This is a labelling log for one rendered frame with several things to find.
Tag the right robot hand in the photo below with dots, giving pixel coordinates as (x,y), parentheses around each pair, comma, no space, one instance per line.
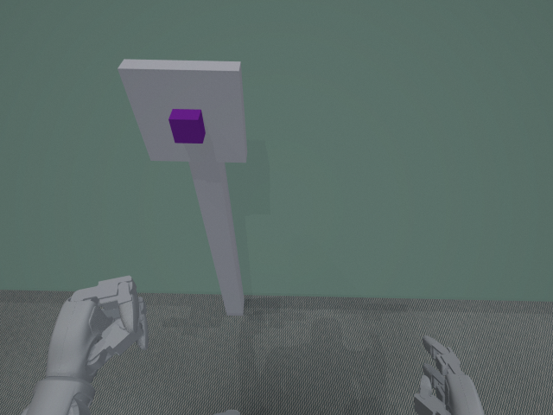
(456,393)

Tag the panel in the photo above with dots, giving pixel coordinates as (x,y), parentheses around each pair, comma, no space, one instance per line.
(156,87)

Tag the left robot forearm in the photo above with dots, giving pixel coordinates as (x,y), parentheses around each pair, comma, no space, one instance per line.
(61,396)

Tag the left robot hand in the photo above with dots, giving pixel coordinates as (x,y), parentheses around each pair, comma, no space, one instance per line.
(73,350)

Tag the button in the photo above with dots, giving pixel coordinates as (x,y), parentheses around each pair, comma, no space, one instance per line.
(187,126)

